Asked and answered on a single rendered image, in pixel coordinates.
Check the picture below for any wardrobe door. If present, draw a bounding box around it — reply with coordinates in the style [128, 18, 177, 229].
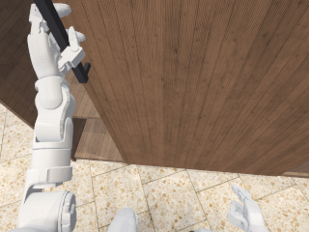
[51, 0, 309, 177]
[288, 160, 309, 173]

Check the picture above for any left robot upper arm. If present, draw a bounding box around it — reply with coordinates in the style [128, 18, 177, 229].
[7, 190, 77, 232]

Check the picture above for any left robot hand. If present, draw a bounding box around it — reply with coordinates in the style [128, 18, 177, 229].
[27, 3, 86, 79]

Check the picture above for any handle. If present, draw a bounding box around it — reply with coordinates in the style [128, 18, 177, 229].
[33, 0, 91, 84]

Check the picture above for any left robot thigh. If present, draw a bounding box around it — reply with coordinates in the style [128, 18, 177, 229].
[107, 208, 138, 232]

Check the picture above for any robot left forearm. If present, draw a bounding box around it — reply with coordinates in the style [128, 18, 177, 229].
[16, 75, 76, 228]

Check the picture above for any right robot hand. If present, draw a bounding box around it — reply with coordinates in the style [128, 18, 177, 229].
[227, 184, 266, 232]

